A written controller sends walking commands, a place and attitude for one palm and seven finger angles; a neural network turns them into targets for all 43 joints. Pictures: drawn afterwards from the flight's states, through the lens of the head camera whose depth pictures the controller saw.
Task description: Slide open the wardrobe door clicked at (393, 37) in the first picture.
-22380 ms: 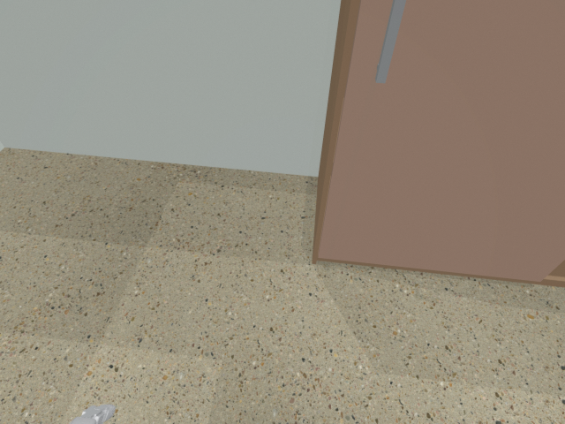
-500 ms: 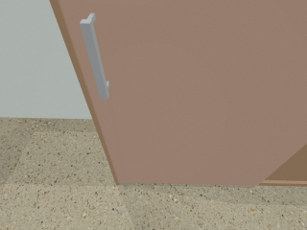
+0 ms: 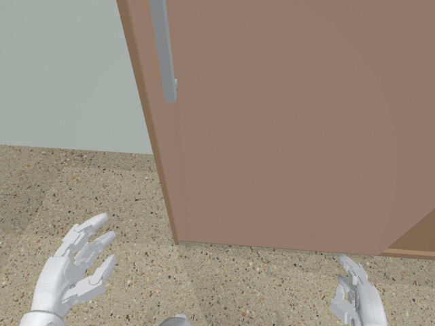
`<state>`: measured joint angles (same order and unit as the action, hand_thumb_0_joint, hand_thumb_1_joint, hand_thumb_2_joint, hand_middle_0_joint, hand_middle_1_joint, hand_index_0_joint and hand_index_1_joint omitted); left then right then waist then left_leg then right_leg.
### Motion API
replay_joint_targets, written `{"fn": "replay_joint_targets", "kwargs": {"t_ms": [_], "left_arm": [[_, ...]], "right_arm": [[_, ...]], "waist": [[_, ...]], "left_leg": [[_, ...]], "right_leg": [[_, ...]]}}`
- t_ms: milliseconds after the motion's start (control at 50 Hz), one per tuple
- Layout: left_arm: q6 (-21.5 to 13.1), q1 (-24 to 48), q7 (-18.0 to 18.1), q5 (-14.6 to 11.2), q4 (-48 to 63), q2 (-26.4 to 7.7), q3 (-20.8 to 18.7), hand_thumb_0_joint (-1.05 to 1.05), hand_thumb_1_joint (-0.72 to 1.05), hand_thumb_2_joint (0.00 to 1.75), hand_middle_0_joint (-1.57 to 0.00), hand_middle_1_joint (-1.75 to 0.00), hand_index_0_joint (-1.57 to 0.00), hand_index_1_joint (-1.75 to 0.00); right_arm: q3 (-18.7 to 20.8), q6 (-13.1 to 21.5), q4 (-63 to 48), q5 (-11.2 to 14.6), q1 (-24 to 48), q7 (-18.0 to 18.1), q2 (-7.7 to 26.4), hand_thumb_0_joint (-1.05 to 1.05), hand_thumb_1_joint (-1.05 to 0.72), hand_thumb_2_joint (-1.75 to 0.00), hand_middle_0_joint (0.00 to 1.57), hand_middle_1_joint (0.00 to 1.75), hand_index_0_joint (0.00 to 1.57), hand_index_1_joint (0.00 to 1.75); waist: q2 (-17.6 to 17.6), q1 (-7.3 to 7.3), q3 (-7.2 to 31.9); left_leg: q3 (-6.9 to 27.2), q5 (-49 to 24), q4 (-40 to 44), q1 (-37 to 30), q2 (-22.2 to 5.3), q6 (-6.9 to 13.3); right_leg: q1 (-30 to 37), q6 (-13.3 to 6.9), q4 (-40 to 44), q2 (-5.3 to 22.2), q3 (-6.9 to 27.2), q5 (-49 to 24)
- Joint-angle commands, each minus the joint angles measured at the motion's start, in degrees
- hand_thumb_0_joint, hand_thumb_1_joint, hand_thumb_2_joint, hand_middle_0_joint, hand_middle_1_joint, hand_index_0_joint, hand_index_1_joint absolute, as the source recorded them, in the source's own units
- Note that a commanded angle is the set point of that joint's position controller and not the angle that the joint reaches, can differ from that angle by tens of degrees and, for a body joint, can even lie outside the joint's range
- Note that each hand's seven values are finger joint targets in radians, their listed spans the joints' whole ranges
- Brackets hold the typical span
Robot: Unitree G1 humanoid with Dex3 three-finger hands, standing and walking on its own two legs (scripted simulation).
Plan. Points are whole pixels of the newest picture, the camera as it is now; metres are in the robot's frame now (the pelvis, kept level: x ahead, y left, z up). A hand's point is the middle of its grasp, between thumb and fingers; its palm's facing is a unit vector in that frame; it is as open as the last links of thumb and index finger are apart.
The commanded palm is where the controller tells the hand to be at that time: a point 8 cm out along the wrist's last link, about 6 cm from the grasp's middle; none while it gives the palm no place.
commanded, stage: raise the hand with hooked fingers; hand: left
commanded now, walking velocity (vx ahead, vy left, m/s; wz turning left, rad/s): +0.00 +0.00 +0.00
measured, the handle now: (166, 43) +0.55 +0.15 +0.25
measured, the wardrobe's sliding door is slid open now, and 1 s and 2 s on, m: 0.00 0.00 0.00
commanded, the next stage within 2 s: move the hooked fingers beside the handle in 1.68 s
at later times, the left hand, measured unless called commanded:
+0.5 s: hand (47, 202) +0.25 +0.28 +0.15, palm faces +0.11 -0.99 -0.06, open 11.6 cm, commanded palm +0.22 +0.32 +0.16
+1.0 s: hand (21, 149) +0.27 +0.28 +0.23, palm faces +0.08 -0.99 -0.09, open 13.9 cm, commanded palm +0.24 +0.33 +0.25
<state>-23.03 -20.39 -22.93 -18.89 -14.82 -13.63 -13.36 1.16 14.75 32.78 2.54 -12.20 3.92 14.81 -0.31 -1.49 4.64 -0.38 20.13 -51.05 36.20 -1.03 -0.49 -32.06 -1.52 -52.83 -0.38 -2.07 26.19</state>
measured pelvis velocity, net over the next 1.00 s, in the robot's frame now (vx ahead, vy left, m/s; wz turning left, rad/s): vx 0.02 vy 0.01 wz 0.03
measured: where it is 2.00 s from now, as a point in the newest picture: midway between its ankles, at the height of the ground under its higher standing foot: outside the picture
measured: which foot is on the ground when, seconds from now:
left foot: down 0.00-1.00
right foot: down 0.00-1.00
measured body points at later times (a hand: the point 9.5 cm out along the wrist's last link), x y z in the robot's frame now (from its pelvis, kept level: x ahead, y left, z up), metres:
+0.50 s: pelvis +0.02 +0.03 +0.03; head +0.02 +0.03 +0.48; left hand +0.24 +0.33 +0.15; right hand +0.19 -0.19 -0.05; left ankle +0.06 +0.13 -0.69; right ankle +0.01 -0.10 -0.69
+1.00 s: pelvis +0.02 +0.01 +0.05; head +0.00 -0.01 +0.50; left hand +0.26 +0.34 +0.24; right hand +0.24 -0.19 -0.02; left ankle +0.06 +0.13 -0.69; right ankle +0.01 -0.10 -0.69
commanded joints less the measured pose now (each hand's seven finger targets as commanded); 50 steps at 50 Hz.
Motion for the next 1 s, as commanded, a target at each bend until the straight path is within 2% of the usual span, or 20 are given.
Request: {"fn": "replay_joint_targets", "kwargs": {"t_ms": [0,60,120,160,200,240,300,360,440,500,520,580,600,680,700,720,800,880,900,980], "left_arm": [[-7.9,23.8,7.6,-0.7,33.7,-12.3,-5.1,0.00,0.39,0.68,-0.24,-0.63,-0.24,-0.63],[-6.6,19.1,7.6,2.1,31.2,-9.4,1.4,0.00,0.32,0.65,-0.24,-0.68,-0.24,-0.68],[0.4,17.0,4.1,2.5,23.7,-11.0,1.6,0.00,0.25,0.62,-0.25,-0.72,-0.25,-0.72],[6.8,15.2,2.2,2.2,20.2,-12.9,-0.5,0.00,0.20,0.60,-0.25,-0.75,-0.25,-0.75],[12.8,12.1,1.9,1.0,16.8,-16.0,-6.1,0.00,0.15,0.58,-0.25,-0.78,-0.25,-0.78],[15.3,10.9,2.8,-1.4,21.9,-17.7,-11.1,0.00,0.11,0.56,-0.26,-0.81,-0.26,-0.81],[14.8,11.3,5.7,-3.9,29.6,-18.5,-15.7,0.00,0.04,0.53,-0.26,-0.86,-0.26,-0.86],[12.2,14.2,6.6,-3.1,33.1,-14.7,-11.4,0.00,-0.03,0.50,-0.27,-0.90,-0.27,-0.90],[13.9,18.7,4.1,-1.2,30.7,-14.1,-6.8,0.00,-0.13,0.46,-0.27,-0.96,-0.27,-0.96],[17.6,21.7,2.0,-1.0,28.9,-17.1,-8.2,0.00,-0.20,0.43,-0.28,-1.00,-0.28,-1.00],[18.5,24.2,1.7,-1.0,31.0,-18.3,-8.9,0.00,-0.22,0.42,-0.28,-1.02,-0.28,-1.02],[20.4,26.7,2.1,-1.8,31.8,-21.6,-13.2,0.00,-0.29,0.39,-0.29,-1.07,-0.29,-1.07],[20.6,26.7,2.6,-2.1,32.0,-24.3,-16.0,0.00,-0.31,0.38,-0.29,-1.08,-0.29,-1.08],[21.7,30.1,2.4,-3.3,31.8,-23.1,-16.4,0.00,-0.41,0.34,-0.29,-1.14,-0.29,-1.14],[22.7,29.8,2.2,-3.4,30.4,-23.3,-16.7,0.00,-0.43,0.33,-0.29,-1.15,-0.29,-1.15],[23.6,30.6,1.6,-3.4,29.3,-22.4,-15.6,0.00,-0.45,0.32,-0.30,-1.17,-0.30,-1.17],[29.4,32.4,-0.7,-2.9,23.6,-22.7,-14.1,0.00,-0.50,0.30,-0.30,-1.20,-0.30,-1.20],[32.4,40.8,-1.6,-2.5,26.3,-27.4,-16.1,0.00,-0.50,0.30,-0.30,-1.20,-0.30,-1.20],[32.3,42.2,-1.4,-2.5,27.3,-28.8,-17.1,0.00,-0.50,0.30,-0.30,-1.20,-0.30,-1.20],[30.9,46.9,-1.1,-2.9,29.7,-31.6,-20.2,0.00,-0.50,0.30,-0.30,-1.20,-0.30,-1.20]], "right_arm": [[0.7,4.6,-8.0,-0.8,3.1,2.0,6.0,0.00,-0.90,-0.90,0.20,0.30,0.20,0.30],[-0.4,6.0,-5.7,-0.9,1.6,2.7,6.8,0.00,-0.90,-0.90,0.20,0.30,0.20,0.30],[-0.9,6.2,-5.1,0.0,1.6,3.3,7.5,0.00,-0.90,-0.90,0.20,0.30,0.20,0.30],[-0.9,5.9,-5.7,0.5,1.9,3.7,7.5,0.00,-0.90,-0.90,0.20,0.30,0.20,0.30],[-1.0,5.5,-6.5,0.7,2.6,3.6,7.1,0.00,-0.90,-0.90,0.20,0.30,0.20,0.30],[-1.2,5.1,-8.0,0.5,3.6,3.2,6.4,0.00,-0.90,-0.90,0.20,0.30,0.20,0.30],[-1.8,5.3,-8.8,-0.2,4.3,2.2,5.3,0.00,-0.90,-0.90,0.20,0.30,0.20,0.30],[-1.9,6.0,-7.8,-0.2,3.0,1.4,5.5,0.00,-0.90,-0.90,0.20,0.30,0.20,0.30],[-1.7,6.7,-6.1,0.3,1.9,1.9,6.6,0.00,-0.90,-0.90,0.20,0.30,0.20,0.30],[-1.7,6.8,-5.6,0.9,2.4,3.1,7.3,0.00,-0.90,-0.90,0.20,0.30,0.20,0.30],[-1.8,6.8,-5.9,1.1,3.0,3.4,7.2,0.00,-0.90,-0.90,0.20,0.30,0.20,0.30],[-2.4,6.6,-6.1,1.0,4.3,4.0,6.5,0.00,-0.90,-0.90,0.20,0.30,0.20,0.30],[-2.7,6.5,-5.8,0.8,4.6,3.9,6.5,0.00,-0.90,-0.90,0.20,0.30,0.20,0.30],[-3.3,6.0,-5.9,1.2,5.9,3.6,5.7,0.00,-0.90,-0.90,0.20,0.30,0.20,0.30],[-3.5,5.8,-5.8,1.1,6.0,3.4,5.6,0.00,-0.90,-0.90,0.20,0.30,0.20,0.30],[-3.5,5.7,-5.5,1.4,6.0,3.3,5.7,0.00,-0.90,-0.90,0.20,0.30,0.20,0.30],[-3.6,4.1,-5.5,2.1,6.3,3.3,6.3,0.00,-0.90,-0.90,0.20,0.30,0.20,0.30],[-3.9,2.9,-6.5,2.4,8.2,3.5,6.2,0.00,-0.90,-0.90,0.20,0.30,0.20,0.30],[-4.1,2.7,-6.5,2.3,8.7,3.4,6.0,0.00,-0.90,-0.90,0.20,0.30,0.20,0.30],[-4.4,2.6,-6.7,2.2,9.8,3.4,5.5,0.00,-0.90,-0.90,0.20,0.30,0.20,0.30]], "waist": [[5.7,2.91,6.9],[8.9,4.42,3.0],[6.2,3.93,0.0],[4.8,1.84,0.6],[3.0,-0.75,2.1],[1.7,-2.70,7.6],[3.1,-4.08,10.5],[7.0,-1.73,7.5],[6.3,0.32,4.5],[4.5,-0.30,3.7],[6.2,-0.53,5.2],[5.0,-1.65,6.0],[4.4,-2.48,6.2],[8.9,-2.57,6.1],[8.7,-3.06,5.4],[9.0,-2.45,4.6],[4.7,-2.16,1.7],[4.9,-2.13,3.8],[4.1,-2.32,3.9],[7.1,-2.62,8.0]], "left_leg": [[2.6,8.1,8.9,-10.6,0.4,2.5],[4.4,7.0,10.6,-11.7,-0.1,2.7],[4.8,6.1,12.3,-10.5,0.0,2.5],[4.4,5.5,14.2,-10.7,0.2,2.3],[4.3,2.2,15.6,-11.6,0.4,2.1],[3.8,-4.1,16.1,-14.5,0.5,1.9],[3.3,-10.8,16.6,-17.7,0.6,1.4],[2.9,-11.7,17.1,-20.1,0.2,1.0],[3.7,-9.2,18.6,-21.0,-0.3,1.4],[4.2,-7.3,20.3,-22.0,-0.2,1.8],[4.1,-7.8,20.8,-23.2,0.1,1.8],[4.6,-8.7,22.5,-25.4,0.3,1.7],[4.5,-10.1,22.6,-25.6,0.3,1.6],[3.9,-13.2,23.8,-28.5,0.7,1.1],[3.6,-13.8,23.8,-28.3,0.8,1.2],[3.3,-14.4,24.0,-28.6,0.8,1.2],[2.9,-12.1,24.9,-27.7,0.9,1.8],[3.0,-12.4,25.3,-29.5,1.4,2.2],[2.9,-12.7,25.1,-29.6,1.4,2.3],[2.6,-14.5,25.3,-32.5,2.0,2.3]], "right_leg": [[-2.9,0.8,14.6,-0.1,3.6,8.0],[-3.1,0.3,13.3,-0.7,0.9,1.4],[-0.7,0.5,15.9,-0.7,0.8,-0.1],[1.7,0.7,17.6,-0.5,0.7,-0.5],[5.5,0.6,18.7,-0.5,-0.1,-2.9],[10.0,0.8,18.2,-0.4,-1.3,-8.4],[13.3,0.4,17.7,-1.3,-2.6,-14.8],[10.1,0.4,18.1,-1.7,-2.8,-15.5],[9.2,0.6,20.2,-1.6,-2.3,-13.6],[10.8,0.7,22.4,-1.6,-1.9,-12.2],[11.7,0.6,22.9,-1.2,-1.8,-12.6],[13.9,0.5,24.2,-1.3,-2.3,-13.1],[15.4,0.4,24.8,-1.5,-2.2,-14.0],[17.2,0.2,25.7,-1.4,-2.4,-17.4],[17.9,0.1,26.5,-1.5,-2.1,-18.5],[18.0,0.1,26.7,-1.3,-2.1,-19.6],[17.6,0.6,29.3,-1.3,-1.2,-18.5],[18.4,0.7,30.5,-0.9,-0.6,-18.2],[18.9,0.7,31.1,-0.9,-0.3,-18.1],[21.3,0.5,31.3,-0.7,-0.3,-20.2]]}}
